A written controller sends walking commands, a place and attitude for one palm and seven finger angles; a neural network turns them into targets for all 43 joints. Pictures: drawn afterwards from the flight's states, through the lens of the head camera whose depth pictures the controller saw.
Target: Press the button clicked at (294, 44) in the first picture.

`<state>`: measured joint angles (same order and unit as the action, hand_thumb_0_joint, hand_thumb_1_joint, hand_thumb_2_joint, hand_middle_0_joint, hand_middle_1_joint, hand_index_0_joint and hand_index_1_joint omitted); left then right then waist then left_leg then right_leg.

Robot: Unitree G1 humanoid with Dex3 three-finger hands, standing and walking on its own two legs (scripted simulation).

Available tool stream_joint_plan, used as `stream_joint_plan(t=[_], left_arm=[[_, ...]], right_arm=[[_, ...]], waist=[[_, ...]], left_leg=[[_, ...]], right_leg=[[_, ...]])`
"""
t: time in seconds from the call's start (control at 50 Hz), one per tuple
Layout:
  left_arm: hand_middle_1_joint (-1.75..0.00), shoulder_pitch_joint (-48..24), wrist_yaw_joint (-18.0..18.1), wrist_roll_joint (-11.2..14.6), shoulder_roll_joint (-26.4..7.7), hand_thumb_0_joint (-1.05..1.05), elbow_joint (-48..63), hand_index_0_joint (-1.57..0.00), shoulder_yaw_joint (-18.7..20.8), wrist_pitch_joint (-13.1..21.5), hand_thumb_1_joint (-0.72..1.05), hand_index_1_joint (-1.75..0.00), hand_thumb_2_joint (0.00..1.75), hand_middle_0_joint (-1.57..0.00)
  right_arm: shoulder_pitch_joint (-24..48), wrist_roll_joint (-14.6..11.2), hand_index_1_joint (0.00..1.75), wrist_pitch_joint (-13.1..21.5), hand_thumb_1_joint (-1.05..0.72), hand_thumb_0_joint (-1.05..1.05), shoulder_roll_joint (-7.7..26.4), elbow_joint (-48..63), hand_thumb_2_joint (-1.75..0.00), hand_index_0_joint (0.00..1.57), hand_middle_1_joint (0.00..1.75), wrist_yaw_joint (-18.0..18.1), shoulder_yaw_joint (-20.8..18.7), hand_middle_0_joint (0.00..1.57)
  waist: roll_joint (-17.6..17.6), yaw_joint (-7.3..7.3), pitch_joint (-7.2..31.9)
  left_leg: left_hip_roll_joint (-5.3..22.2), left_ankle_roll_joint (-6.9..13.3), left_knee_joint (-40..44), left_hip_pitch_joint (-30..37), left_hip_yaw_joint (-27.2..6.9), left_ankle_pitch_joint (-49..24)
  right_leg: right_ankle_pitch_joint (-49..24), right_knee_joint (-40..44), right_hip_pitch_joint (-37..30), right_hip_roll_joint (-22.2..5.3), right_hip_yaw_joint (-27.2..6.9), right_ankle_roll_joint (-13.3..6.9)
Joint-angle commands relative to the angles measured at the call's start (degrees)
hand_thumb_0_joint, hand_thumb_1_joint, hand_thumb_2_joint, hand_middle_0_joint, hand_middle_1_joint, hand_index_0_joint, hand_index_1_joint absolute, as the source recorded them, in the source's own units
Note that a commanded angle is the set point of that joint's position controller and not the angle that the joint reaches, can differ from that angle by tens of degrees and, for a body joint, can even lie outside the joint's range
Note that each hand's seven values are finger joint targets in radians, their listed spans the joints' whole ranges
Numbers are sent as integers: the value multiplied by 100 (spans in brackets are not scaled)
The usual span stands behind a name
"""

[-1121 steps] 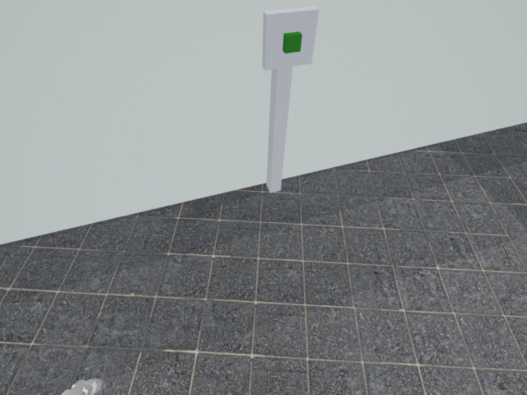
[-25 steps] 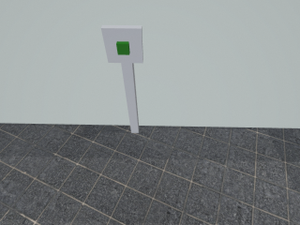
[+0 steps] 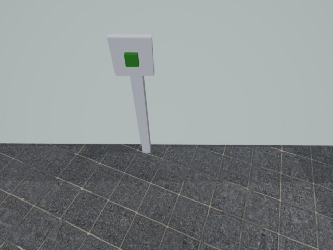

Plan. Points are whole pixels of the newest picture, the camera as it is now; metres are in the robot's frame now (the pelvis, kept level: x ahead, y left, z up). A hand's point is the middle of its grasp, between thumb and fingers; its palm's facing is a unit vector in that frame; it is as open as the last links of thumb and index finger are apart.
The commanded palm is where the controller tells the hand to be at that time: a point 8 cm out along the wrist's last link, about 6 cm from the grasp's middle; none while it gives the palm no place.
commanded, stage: stand and wait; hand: left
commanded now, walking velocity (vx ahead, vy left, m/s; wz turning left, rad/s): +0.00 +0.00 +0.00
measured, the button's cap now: (131, 59) +0.83 +0.19 +0.01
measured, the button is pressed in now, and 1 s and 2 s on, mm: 0 0 0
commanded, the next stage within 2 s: none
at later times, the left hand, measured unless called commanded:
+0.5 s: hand out of the picture +0.05 +0.20 -0.16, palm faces -0.01 -0.96 -0.29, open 7.4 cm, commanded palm none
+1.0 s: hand out of the picture +0.10 +0.22 -0.15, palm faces -0.03 -0.94 -0.34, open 7.4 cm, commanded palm none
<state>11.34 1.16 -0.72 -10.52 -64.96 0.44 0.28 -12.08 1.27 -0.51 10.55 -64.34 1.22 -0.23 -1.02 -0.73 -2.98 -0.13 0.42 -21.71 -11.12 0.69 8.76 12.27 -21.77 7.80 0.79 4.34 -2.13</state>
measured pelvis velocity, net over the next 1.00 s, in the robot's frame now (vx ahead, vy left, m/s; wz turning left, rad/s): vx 0.02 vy -0.02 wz -0.02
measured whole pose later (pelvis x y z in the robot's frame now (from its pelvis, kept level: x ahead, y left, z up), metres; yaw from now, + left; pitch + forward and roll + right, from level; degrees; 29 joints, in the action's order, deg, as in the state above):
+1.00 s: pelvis +0.02 -0.02 +0.00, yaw -1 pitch -2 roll +0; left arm 6.0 0.6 -0.6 -17.2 -64.7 1.0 0.9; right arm -7.3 1.1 -0.4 17.8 -64.4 0.8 -0.4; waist -1.3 -0.9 -3.7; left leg 1.4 -1.1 -17.9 -7.3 1.3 9.0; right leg 11.8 -17.2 4.1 2.5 3.5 -3.5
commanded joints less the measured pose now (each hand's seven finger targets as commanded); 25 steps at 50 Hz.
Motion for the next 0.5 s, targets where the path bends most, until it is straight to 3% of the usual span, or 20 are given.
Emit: stream_joint_plan(t=[0.0, 0.32, 0.48], left_arm=[[-30, 167, 60, 22, -888, 0, 137, -20, 167, 96, 90, -30, 90, -20], [-30, 7, 45, 31, -1198, 0, 110, -20, 207, 134, 90, -30, 90, -20], [-30, -212, 38, 27, -1402, 0, 167, -20, 233, 156, 90, -30, 90, -20]], right_arm=[[-225, -21, 30, 70, -90, 0, 711, 128, -90, 20, 30, 61, -117, 20], [-48, -28, 30, 77, -90, 0, 1018, 102, -90, 20, 30, 60, -152, 20], [153, -32, 30, 86, -90, 0, 1217, 141, -90, 20, 30, 46, -178, 20]], waist=[[-8, 12, -19], [112, 17, 161], [4, 17, 166]], left_leg=[[617, 67, 367, 147, -494, -397], [657, 58, 361, 355, -449, -500], [682, 36, 406, 394, -440, -546]], right_leg=[[-157, 619, 283, -749, -693, -94], [-452, 714, 95, -793, -735, -118], [-689, 748, 16, -814, -789, -108]])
